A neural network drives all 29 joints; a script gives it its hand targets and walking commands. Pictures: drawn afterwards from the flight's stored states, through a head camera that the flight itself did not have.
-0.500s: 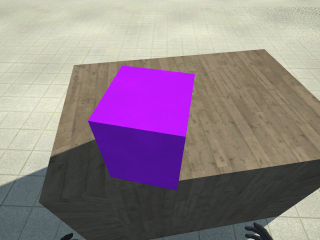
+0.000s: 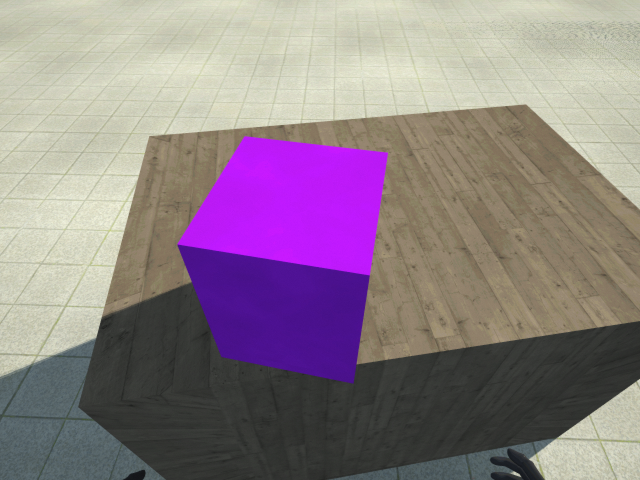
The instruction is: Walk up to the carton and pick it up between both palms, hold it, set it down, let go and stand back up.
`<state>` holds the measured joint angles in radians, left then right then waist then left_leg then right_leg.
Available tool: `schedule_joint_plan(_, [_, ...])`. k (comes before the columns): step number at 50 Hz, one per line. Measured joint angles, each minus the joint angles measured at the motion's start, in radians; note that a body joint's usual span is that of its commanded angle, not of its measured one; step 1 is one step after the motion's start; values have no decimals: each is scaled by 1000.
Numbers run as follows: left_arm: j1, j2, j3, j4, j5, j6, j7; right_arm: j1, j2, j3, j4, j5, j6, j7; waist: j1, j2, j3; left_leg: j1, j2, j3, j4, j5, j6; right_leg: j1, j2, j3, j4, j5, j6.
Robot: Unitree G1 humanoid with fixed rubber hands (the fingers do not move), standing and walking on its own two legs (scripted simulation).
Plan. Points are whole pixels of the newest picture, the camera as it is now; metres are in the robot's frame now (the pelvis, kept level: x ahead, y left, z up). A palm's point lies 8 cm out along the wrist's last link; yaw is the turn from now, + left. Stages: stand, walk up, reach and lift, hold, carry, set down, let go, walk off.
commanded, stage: walk up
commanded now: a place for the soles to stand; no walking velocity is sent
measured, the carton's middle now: (299, 261) +0.41 +0.05 +0.05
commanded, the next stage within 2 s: none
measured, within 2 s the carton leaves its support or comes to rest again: neither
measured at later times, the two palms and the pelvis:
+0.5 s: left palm out of the picture -0.01 +0.24 -0.08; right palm out of the picture +0.02 -0.35 -0.13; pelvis -0.09 -0.07 -0.01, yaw +0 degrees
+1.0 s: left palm out of the picture -0.06 +0.26 -0.06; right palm out of the picture -0.22 -0.34 -0.12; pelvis -0.20 -0.04 -0.01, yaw +2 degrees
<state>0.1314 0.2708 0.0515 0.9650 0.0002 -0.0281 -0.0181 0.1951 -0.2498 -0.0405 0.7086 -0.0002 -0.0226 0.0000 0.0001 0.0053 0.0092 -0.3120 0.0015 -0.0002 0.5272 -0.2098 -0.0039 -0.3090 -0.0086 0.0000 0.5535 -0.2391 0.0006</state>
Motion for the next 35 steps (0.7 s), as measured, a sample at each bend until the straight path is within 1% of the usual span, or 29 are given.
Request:
schedule_joint_plan(5, [-3,7,2,-22,0,7,0,-3,-9,0,2,0,0,0,0,0,20,0,0,0,9,3,0,-1,0,0,11,2,0])
schedule_joint_plan(8, [-7,22,10,-57,0,25,0,-2,-23,-2,2,0,0,0,-1,1,54,1,0,-1,35,0,1,-17,1,-1,78,-6,-2])
schedule_joint_plan(12, [2,42,36,-102,0,59,-1,1,-40,-13,2,0,12,-8,0,0,81,-4,3,-5,60,5,2,-38,24,-1,300,-207,-2])
schedule_joint_plan(14, [18,50,49,-124,0,65,-5,-5,-51,-16,1,0,15,-13,1,0,82,-34,6,-4,74,13,-1,-34,30,0,330,-230,-6])
schedule_joint_plan(15, [28,53,53,-134,0,65,-6,-11,-59,-19,1,0,17,-16,1,-1,82,-56,6,-4,87,17,-8,-23,28,1,306,-220,-11])
schedule_joint_plan(16, [39,56,57,-142,0,65,-7,-19,-67,-21,1,0,19,-19,2,-2,84,-81,6,-3,106,18,-20,-1,22,2,246,-185,-18])
schedule_joint_plan(17, [45,54,57,-145,0,66,-7,-34,-76,-25,2,0,24,-21,1,10,103,-97,13,-8,133,14,-16,3,30,-3,232,-174,-42])
schedule_joint_plan(18, [50,54,51,-145,0,66,-8,-45,-80,-29,2,0,30,-24,1,19,129,-105,11,-20,180,-58,-4,3,39,-6,242,-174,-63])
schedule_joint_plan(20, [67,54,41,-146,0,70,-8,-39,-80,-30,3,0,41,-31,1,17,149,-134,-21,-27,337,-231,10,3,38,-5,240,-164,-89])
schedule_joint_plan(21, [74,54,36,-148,0,72,-8,-27,-81,-30,3,0,48,-34,2,15,149,-147,-42,-27,423,-272,14,4,32,-5,228,-153,-94])
schedule_joint_plan(22, [78,54,33,-152,0,72,-7,-16,-83,-30,3,0,54,-35,1,15,149,-151,-59,-28,495,-282,16,6,26,-6,209,-137,-95])
schedule_joint_plan(24, [80,54,33,-169,0,72,0,3,-84,-30,2,0,59,-35,1,20,148,-152,-72,-29,586,-267,17,1,26,-7,160,-94,-95])
schedule_joint_plan(26, [74,54,33,-188,0,71,8,20,-84,-30,2,0,59,-35,0,26,148,-152,-72,-38,618,-222,14,-15,34,-8,113,-48,-95])
schedule_joint_plan(30, [66,54,32,-217,0,55,15,73,-87,-30,2,0,61,-35,0,28,144,-124,-72,-63,606,-160,-2,-22,47,-8,56,13,-95])
schedule_joint_plan(35, [66,54,33,-227,0,44,17,154,-100,-32,2,0,64,-35,0,28,111,-113,-72,-77,546,-147,-15,-20,50,-14,26,50,-95])
